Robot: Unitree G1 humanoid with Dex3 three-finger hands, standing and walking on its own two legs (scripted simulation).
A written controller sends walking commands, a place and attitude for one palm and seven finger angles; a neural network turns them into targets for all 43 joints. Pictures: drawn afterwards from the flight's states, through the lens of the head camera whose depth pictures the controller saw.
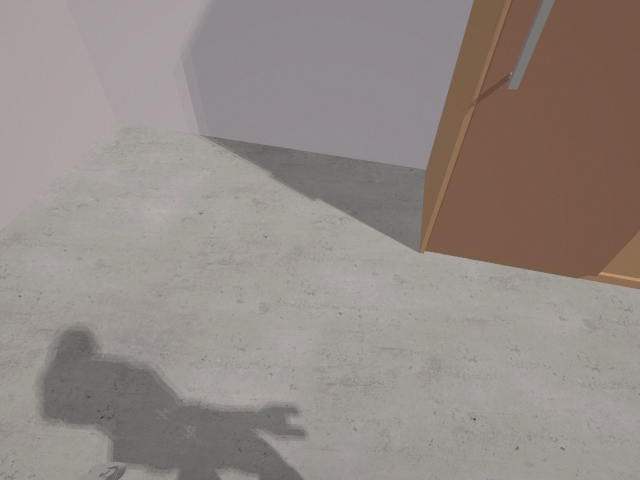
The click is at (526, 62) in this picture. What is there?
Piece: wardrobe's sliding door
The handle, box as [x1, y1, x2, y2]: [507, 0, 554, 89]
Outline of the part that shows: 554,0 540,1 513,71 509,75 509,81 507,85 508,88 517,88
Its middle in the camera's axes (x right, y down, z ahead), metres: +0.51 -0.52 +0.90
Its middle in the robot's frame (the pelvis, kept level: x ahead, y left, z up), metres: +1.06 -0.45 +0.16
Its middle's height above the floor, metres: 0.93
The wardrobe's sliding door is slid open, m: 0.00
